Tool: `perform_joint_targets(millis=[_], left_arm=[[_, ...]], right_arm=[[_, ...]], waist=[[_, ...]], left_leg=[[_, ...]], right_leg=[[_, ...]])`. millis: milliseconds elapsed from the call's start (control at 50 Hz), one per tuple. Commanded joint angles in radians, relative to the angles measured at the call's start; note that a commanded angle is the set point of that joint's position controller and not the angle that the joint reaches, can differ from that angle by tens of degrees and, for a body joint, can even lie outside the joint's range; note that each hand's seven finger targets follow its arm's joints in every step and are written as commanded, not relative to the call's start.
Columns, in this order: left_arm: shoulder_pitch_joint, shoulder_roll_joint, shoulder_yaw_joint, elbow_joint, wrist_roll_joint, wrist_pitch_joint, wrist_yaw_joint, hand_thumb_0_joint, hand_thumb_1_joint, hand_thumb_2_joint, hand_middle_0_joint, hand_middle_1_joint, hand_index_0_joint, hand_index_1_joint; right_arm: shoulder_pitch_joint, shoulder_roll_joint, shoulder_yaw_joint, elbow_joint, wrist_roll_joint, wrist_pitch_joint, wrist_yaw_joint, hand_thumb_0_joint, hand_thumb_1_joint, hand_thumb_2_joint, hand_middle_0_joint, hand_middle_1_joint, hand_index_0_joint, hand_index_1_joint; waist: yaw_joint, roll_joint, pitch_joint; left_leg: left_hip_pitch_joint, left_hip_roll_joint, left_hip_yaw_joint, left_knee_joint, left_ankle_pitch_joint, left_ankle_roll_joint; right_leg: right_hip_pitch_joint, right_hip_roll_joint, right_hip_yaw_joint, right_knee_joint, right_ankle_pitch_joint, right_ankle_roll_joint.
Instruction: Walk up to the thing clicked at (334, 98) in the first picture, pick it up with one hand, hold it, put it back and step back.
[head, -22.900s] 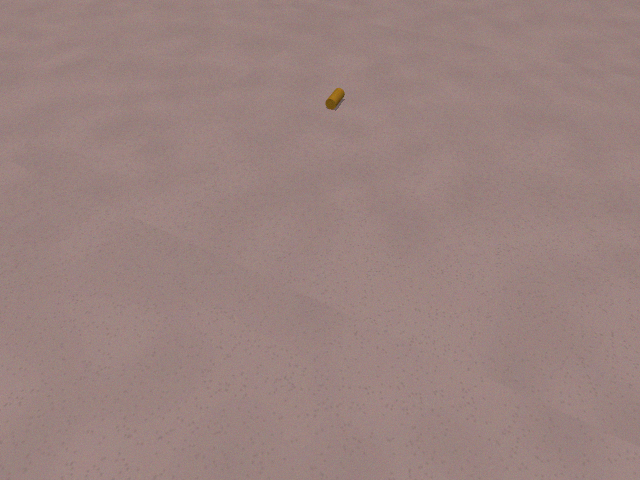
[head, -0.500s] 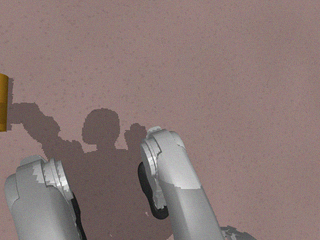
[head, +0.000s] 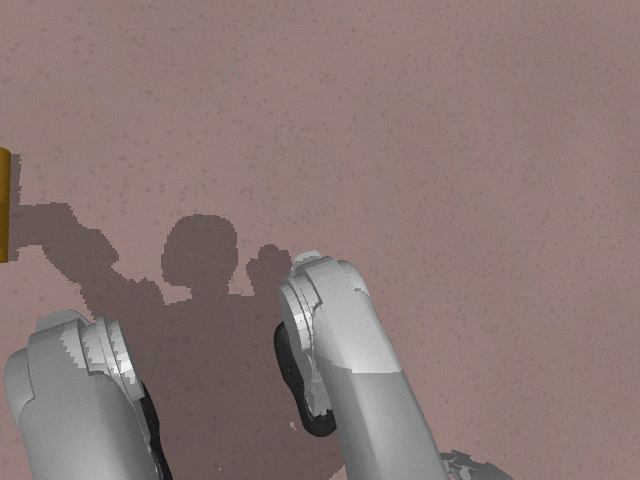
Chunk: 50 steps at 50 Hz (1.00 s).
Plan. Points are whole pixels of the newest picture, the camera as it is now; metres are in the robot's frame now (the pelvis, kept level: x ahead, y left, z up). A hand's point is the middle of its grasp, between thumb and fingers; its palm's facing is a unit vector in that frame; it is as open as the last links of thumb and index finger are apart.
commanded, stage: rise first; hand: left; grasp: from above
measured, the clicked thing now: out of the picture +0.48 +0.32 -0.30
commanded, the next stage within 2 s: approach in 1.96 s
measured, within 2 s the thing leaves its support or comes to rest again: neither
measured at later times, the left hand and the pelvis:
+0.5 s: hand out of the picture +0.43 +0.34 -0.19, palm faces +0.04 -0.45 -0.89, open 13.8 cm; pelvis +0.00 +0.00 +0.00, yaw +0 degrees
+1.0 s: hand out of the picture +0.42 +0.35 -0.19, palm faces +0.03 -0.44 -0.90, open 13.8 cm; pelvis +0.00 +0.00 +0.00, yaw +0 degrees
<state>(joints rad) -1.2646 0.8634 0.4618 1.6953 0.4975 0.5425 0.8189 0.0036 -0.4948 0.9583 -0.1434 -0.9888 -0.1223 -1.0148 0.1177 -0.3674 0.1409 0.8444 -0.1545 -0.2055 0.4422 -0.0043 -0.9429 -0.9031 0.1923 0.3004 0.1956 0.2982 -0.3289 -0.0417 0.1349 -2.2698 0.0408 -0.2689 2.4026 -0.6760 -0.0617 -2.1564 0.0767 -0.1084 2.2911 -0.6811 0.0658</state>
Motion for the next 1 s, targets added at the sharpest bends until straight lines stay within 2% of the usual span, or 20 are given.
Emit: perform_joint_targets(millis=[0,40,100,140,200,260,360,400,420,440,460,500,540,600,660,740,800,860,920,980], left_arm=[[-0.279,0.208,-0.042,-0.103,0.030,-0.007,0.035,0.000,-0.486,0.947,-0.142,-0.972,-0.123,-0.994],[-0.269,0.191,-0.041,-0.087,0.026,-0.015,0.031,0.000,-0.490,0.952,-0.144,-0.961,-0.122,-0.987],[-0.279,0.208,-0.034,-0.094,0.030,-0.020,0.040,0.000,-0.497,0.959,-0.143,-0.969,-0.120,-0.996],[-0.278,0.183,-0.043,-0.082,0.023,-0.016,0.039,0.000,-0.512,0.968,-0.124,-0.986,-0.103,-1.010],[-0.289,0.213,-0.040,-0.096,0.022,-0.023,0.042,0.000,-0.507,0.965,-0.134,-0.980,-0.112,-1.006],[-0.281,0.212,-0.036,-0.109,0.019,-0.017,0.041,0.000,-0.505,0.962,-0.128,-0.980,-0.108,-1.004],[-0.278,0.233,-0.027,-0.112,0.038,-0.015,0.047,0.000,-0.492,0.949,-0.148,-0.958,-0.125,-0.985],[-0.274,0.220,-0.029,-0.105,0.041,-0.014,0.041,0.000,-0.470,0.933,-0.160,-0.952,-0.139,-0.977],[-0.284,0.205,-0.046,-0.109,0.033,-0.013,0.037,0.000,-0.484,0.948,-0.146,-0.965,-0.126,-0.989],[-0.280,0.209,-0.036,-0.102,0.040,-0.015,0.038,0.000,-0.490,0.956,-0.145,-0.958,-0.122,-0.986],[-0.288,0.204,-0.054,-0.114,0.033,-0.015,0.031,0.000,-0.468,0.936,-0.152,-0.960,-0.135,-0.981],[-0.275,0.198,-0.048,-0.094,0.031,-0.015,0.033,0.000,-0.480,0.944,-0.150,-0.956,-0.129,-0.980],[-0.271,0.196,-0.050,-0.104,0.012,-0.012,0.029,0.000,-0.497,0.959,-0.138,-0.971,-0.117,-0.996],[-0.291,0.200,-0.053,-0.103,0.016,-0.016,0.028,0.000,-0.481,0.943,-0.160,-0.948,-0.137,-0.975],[-0.278,0.245,-0.035,-0.092,0.032,-0.018,0.037,0.000,-0.475,0.938,-0.152,-0.959,-0.132,-0.983],[-0.273,0.234,-0.039,-0.108,0.034,-0.016,0.029,0.000,-0.484,0.946,-0.152,-0.954,-0.129,-0.980],[-0.284,0.254,-0.035,-0.121,0.041,-0.014,0.029,0.000,-0.466,0.929,-0.167,-0.940,-0.146,-0.965],[-0.261,0.216,-0.045,-0.094,0.045,-0.016,0.026,0.000,-0.488,0.944,-0.154,-0.946,-0.130,-0.974],[-0.278,0.225,-0.048,-0.114,0.041,-0.021,0.028,0.000,-0.489,0.947,-0.136,-0.979,-0.119,-0.999],[-0.277,0.201,-0.049,-0.084,0.027,-0.022,0.031,0.000,-0.483,0.944,-0.158,-0.946,-0.134,-0.975]], right_arm=[[0.236,-0.304,-0.074,0.047,0.002,0.001,0.000,0.000,-0.930,-0.908,0.200,0.300,0.200,0.300],[0.263,-0.308,-0.069,0.035,0.005,0.000,0.001,0.000,-0.929,-0.907,0.200,0.300,0.200,0.300],[0.258,-0.311,-0.072,0.028,0.004,0.000,-0.001,0.000,-0.931,-0.909,0.200,0.300,0.200,0.300],[0.253,-0.302,-0.068,0.033,0.002,-0.002,0.000,0.000,-0.931,-0.908,0.199,0.300,0.200,0.300],[0.242,-0.300,-0.061,0.046,-0.005,-0.002,-0.004,0.000,-0.932,-0.909,0.200,0.300,0.200,0.300],[0.237,-0.306,-0.067,0.031,-0.004,-0.005,-0.001,0.000,-0.932,-0.908,0.200,0.301,0.200,0.301],[0.240,-0.301,-0.064,0.040,-0.004,-0.002,0.001,0.000,-0.932,-0.909,0.200,0.300,0.200,0.300],[0.244,-0.301,-0.065,0.025,-0.001,0.000,0.001,0.000,-0.930,-0.908,0.200,0.300,0.200,0.300],[0.241,-0.299,-0.061,0.038,-0.005,0.000,0.001,0.000,-0.929,-0.908,0.200,0.300,0.200,0.300],[0.248,-0.300,-0.064,0.043,-0.003,-0.002,-0.002,0.000,-0.927,-0.907,0.200,0.300,0.200,0.300],[0.233,-0.297,-0.063,0.045,-0.008,-0.004,-0.003,0.000,-0.928,-0.907,0.200,0.300,0.200,0.300],[0.254,-0.304,-0.067,0.046,-0.003,-0.007,-0.003,0.000,-0.929,-0.908,0.200,0.300,0.200,0.300],[0.244,-0.311,-0.068,0.039,-0.003,-0.011,-0.002,0.000,-0.929,-0.907,0.200,0.300,0.200,0.300],[0.252,-0.308,-0.059,0.049,-0.003,-0.011,-0.001,0.000,-0.931,-0.908,0.200,0.300,0.200,0.300],[0.243,-0.309,-0.058,0.048,-0.006,-0.010,-0.002,0.000,-0.930,-0.908,0.200,0.300,0.200,0.300],[0.242,-0.305,-0.053,0.035,-0.007,-0.012,-0.003,0.000,-0.930,-0.908,0.200,0.300,0.200,0.300],[0.228,-0.306,-0.057,0.045,-0.004,-0.012,-0.008,0.000,-0.931,-0.909,0.200,0.300,0.200,0.300],[0.249,-0.299,-0.058,0.044,-0.001,-0.013,-0.008,0.000,-0.930,-0.908,0.199,0.300,0.200,0.300],[0.247,-0.302,-0.059,0.045,-0.007,-0.014,-0.009,0.000,-0.930,-0.907,0.200,0.300,0.200,0.300],[0.256,-0.303,-0.058,0.045,-0.006,-0.015,-0.008,0.000,-0.929,-0.908,0.200,0.300,0.200,0.300]], waist=[[-0.055,0.380,-0.665],[-0.059,0.387,-0.688],[-0.049,0.409,-0.706],[-0.059,0.399,-0.689],[-0.058,0.383,-0.673],[-0.055,0.393,-0.685],[-0.041,0.421,-0.704],[-0.048,0.429,-0.686],[-0.061,0.418,-0.663],[-0.054,0.406,-0.679],[-0.068,0.394,-0.657],[-0.065,0.378,-0.679],[-0.065,0.384,-0.679],[-0.070,0.380,-0.687],[-0.051,0.382,-0.682],[-0.057,0.393,-0.701],[-0.042,0.415,-0.699],[-0.053,0.408,-0.702],[-0.060,0.392,-0.685],[-0.067,0.392,-0.680]], left_leg=[[0.492,0.018,0.142,-0.220,0.101,0.076],[0.520,0.022,0.135,-0.221,0.128,0.069],[0.542,0.024,0.130,-0.234,0.138,0.065],[0.522,0.023,0.136,-0.223,0.134,0.068],[0.486,0.017,0.150,-0.217,0.131,0.076],[0.518,0.016,0.148,-0.218,0.136,0.073],[0.525,0.021,0.144,-0.231,0.130,0.070],[0.540,0.023,0.131,-0.242,0.123,0.067],[0.518,0.021,0.141,-0.230,0.117,0.070],[0.519,0.023,0.139,-0.229,0.111,0.071],[0.497,0.017,0.147,-0.225,0.111,0.076],[0.497,0.018,0.145,-0.217,0.122,0.075],[0.532,0.019,0.133,-0.223,0.136,0.073],[0.508,0.019,0.144,-0.214,0.145,0.074],[0.485,0.017,0.147,-0.220,0.127,0.078],[0.519,0.019,0.142,-0.221,0.139,0.075],[0.522,0.022,0.145,-0.224,0.124,0.073],[0.527,0.022,0.142,-0.221,0.124,0.069],[0.523,0.019,0.137,-0.226,0.150,0.073],[0.528,0.023,0.131,-0.230,0.133,0.070]], right_leg=[[0.318,-0.003,-0.130,-0.253,0.239,-0.061],[0.328,0.002,-0.132,-0.245,0.266,-0.062],[0.336,-0.002,-0.136,-0.237,0.279,-0.066],[0.336,0.001,-0.133,-0.242,0.279,-0.064],[0.362,0.000,-0.126,-0.252,0.277,-0.059],[0.350,-0.005,-0.133,-0.247,0.279,-0.057],[0.350,-0.005,-0.134,-0.243,0.273,-0.064],[0.310,-0.008,-0.140,-0.234,0.263,-0.068],[0.323,-0.005,-0.136,-0.241,0.263,-0.063],[0.322,-0.002,-0.133,-0.247,0.252,-0.066],[0.336,-0.004,-0.133,-0.248,0.255,-0.059],[0.352,-0.001,-0.127,-0.255,0.264,-0.056],[0.334,-0.005,-0.139,-0.243,0.279,-0.055],[0.362,0.000,-0.130,-0.250,0.297,-0.054],[0.372,-0.002,-0.128,-0.252,0.271,-0.057],[0.370,-0.003,-0.133,-0.246,0.282,-0.056],[0.349,-0.003,-0.132,-0.250,0.265,-0.061],[0.347,0.002,-0.128,-0.252,0.265,-0.064],[0.352,-0.006,-0.136,-0.247,0.292,-0.058],[0.342,0.000,-0.134,-0.250,0.275,-0.061]])
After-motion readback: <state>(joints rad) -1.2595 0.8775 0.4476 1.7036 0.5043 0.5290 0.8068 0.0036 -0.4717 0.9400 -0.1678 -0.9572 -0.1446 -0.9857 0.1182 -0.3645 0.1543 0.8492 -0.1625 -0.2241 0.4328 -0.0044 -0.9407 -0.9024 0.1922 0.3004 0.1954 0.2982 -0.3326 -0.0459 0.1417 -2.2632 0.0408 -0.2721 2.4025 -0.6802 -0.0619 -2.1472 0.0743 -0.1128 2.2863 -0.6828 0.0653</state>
